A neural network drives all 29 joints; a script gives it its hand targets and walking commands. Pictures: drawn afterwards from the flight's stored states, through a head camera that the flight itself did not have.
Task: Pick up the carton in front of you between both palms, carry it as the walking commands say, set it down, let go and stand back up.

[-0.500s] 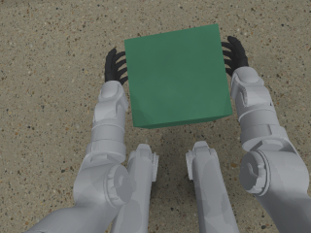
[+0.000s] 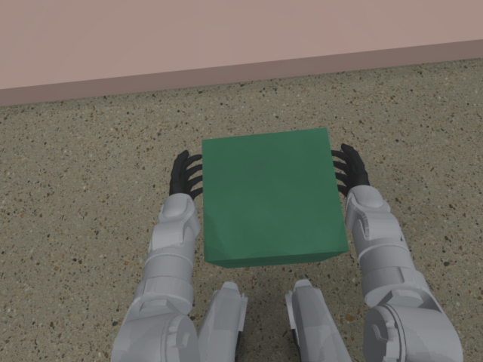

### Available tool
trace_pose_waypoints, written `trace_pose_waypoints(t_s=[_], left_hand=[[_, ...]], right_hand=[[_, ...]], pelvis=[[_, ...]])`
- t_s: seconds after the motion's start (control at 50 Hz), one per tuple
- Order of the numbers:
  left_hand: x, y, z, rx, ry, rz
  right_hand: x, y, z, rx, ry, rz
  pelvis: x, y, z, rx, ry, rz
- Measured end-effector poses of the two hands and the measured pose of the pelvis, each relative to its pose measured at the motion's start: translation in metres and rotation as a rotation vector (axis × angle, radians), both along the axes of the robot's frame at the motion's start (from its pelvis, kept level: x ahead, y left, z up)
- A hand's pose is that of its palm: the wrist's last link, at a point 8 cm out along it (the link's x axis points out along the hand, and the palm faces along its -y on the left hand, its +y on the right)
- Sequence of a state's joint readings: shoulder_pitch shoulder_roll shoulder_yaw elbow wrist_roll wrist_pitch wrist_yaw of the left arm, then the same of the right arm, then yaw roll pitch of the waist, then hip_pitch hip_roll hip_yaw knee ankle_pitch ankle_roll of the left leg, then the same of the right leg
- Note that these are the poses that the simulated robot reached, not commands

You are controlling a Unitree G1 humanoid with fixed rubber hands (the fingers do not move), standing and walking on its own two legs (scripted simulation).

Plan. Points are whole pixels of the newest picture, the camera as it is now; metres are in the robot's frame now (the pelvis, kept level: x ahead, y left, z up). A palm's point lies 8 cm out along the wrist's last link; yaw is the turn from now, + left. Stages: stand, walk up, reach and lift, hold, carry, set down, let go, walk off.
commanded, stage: reach and lift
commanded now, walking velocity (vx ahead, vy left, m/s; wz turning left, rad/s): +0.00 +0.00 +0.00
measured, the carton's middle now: (269, 208) +0.38 -0.01 -0.12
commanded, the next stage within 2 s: hold in 1.70 s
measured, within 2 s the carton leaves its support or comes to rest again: neither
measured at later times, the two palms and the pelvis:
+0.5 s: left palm (141, 174) +0.36 +0.15 +0.11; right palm (391, 170) +0.35 -0.15 +0.11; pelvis +0.05 +0.00 +0.13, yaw -1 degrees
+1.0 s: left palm (109, 162) +0.34 +0.15 +0.18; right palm (420, 164) +0.33 -0.15 +0.17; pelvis +0.04 +0.01 +0.15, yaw -1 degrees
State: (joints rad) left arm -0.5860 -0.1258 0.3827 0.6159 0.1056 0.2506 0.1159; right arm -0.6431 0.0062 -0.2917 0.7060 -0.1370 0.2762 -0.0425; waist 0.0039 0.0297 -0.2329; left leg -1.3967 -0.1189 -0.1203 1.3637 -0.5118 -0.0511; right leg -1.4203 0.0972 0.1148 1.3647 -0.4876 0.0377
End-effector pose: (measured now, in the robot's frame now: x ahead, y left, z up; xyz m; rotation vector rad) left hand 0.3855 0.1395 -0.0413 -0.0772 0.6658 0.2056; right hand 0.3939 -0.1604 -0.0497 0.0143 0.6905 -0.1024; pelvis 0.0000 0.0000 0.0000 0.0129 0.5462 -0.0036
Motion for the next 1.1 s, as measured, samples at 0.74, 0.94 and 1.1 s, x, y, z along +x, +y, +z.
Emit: trace_pose_waypoints(t_s=[0.74,0.94,1.1], left_hand=[[-0.039,0.013,0.216,0.055,-0.016,-0.098],[-0.046,0.011,0.220,0.061,0.017,-0.102],[-0.044,0.010,0.225,0.059,0.000,-0.093]], right_hand=[[-0.057,0.013,0.218,-0.040,-0.016,-0.037],[-0.065,0.012,0.222,-0.046,0.019,-0.035],[-0.061,0.011,0.227,-0.040,0.002,-0.032]], pelvis=[[0.057,0.006,0.152,-0.018,-0.539,-0.007],[0.040,0.006,0.152,-0.018,-0.597,-0.011],[0.037,0.004,0.152,-0.018,-0.602,-0.012]])
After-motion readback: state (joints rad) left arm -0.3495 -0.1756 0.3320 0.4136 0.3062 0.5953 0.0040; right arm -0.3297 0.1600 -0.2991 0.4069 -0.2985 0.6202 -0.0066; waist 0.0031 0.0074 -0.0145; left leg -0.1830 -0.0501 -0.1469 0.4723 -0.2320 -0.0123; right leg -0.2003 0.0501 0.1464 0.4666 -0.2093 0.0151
